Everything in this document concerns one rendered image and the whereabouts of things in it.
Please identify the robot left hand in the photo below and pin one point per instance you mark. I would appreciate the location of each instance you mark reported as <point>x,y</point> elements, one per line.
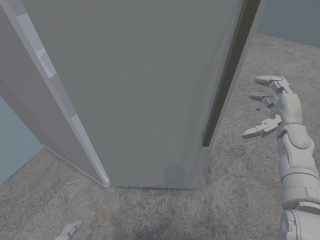
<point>70,230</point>

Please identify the right robot forearm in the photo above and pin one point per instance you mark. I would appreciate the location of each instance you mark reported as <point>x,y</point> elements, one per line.
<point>297,169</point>

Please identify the right robot upper arm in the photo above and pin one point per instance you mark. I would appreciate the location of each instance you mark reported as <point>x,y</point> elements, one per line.
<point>298,225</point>

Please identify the handle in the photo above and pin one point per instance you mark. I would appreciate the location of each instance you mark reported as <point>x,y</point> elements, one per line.
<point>245,20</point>

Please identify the robot right hand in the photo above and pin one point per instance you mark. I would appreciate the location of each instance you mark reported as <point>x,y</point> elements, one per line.
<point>287,106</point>

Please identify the fridge door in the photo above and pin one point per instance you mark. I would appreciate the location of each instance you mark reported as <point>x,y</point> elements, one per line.
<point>142,76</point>

